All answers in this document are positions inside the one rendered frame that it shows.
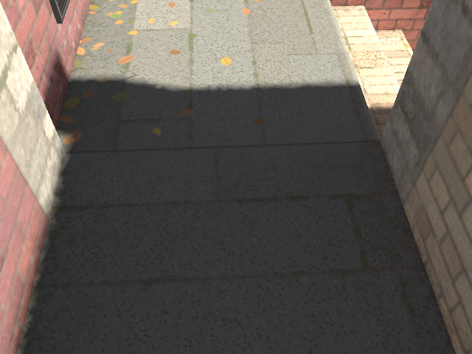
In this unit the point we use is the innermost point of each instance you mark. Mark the stairs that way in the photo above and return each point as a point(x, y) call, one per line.
point(380, 59)

